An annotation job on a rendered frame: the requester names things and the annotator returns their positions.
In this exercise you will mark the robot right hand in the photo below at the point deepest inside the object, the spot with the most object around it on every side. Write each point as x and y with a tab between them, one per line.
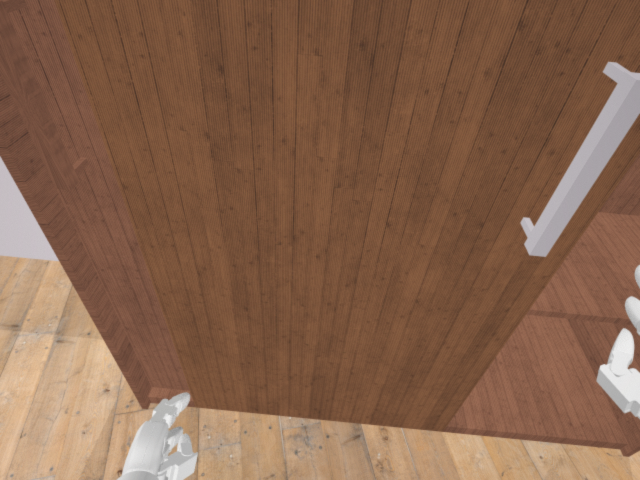
619	382

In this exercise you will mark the robot left hand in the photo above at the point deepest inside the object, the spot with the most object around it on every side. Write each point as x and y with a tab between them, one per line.
153	441

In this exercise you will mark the wardrobe door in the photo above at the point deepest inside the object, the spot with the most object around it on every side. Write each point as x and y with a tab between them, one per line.
95	205
328	193

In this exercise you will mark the handle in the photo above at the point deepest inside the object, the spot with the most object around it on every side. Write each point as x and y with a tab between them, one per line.
611	126
26	94

